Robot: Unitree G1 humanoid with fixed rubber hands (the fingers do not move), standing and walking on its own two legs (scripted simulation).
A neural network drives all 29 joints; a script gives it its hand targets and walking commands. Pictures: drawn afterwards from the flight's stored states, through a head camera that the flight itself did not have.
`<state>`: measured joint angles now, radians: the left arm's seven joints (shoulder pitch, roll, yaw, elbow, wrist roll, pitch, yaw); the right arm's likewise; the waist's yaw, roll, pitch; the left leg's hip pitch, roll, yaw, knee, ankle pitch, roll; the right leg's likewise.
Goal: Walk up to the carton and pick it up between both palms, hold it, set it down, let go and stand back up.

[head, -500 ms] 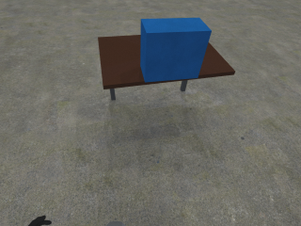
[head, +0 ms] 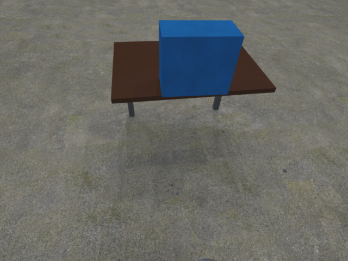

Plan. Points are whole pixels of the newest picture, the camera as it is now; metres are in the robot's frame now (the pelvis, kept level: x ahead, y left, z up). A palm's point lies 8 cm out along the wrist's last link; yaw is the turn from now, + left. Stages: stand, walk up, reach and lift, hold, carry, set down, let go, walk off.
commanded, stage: walk up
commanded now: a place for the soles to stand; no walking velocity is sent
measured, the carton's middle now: (195, 59) +0.93 -0.11 +0.00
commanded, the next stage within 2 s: none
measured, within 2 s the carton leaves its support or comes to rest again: neither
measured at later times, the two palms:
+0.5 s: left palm out of the picture +0.10 +0.27 -0.08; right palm out of the picture +0.16 -0.38 -0.07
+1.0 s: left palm out of the picture +0.10 +0.23 -0.02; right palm (333, 243) +0.21 -0.41 -0.10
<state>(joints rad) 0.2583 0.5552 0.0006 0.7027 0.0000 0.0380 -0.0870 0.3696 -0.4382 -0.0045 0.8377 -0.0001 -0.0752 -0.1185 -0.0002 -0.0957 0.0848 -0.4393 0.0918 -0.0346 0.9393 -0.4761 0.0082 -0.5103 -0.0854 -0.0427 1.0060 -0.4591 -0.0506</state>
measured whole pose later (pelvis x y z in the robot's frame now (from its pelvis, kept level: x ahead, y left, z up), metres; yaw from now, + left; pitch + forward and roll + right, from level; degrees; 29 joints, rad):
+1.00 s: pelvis +0.09 -0.11 +0.03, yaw +13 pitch -2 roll +1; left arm 0.26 0.45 0.00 0.75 0.00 -0.05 0.01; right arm 0.28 -0.44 0.00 0.86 0.00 -0.01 -0.04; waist 0.00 0.08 0.14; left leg -0.48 -0.02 -0.07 1.00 -0.42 0.02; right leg -0.36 -0.06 -0.18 0.79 -0.40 -0.06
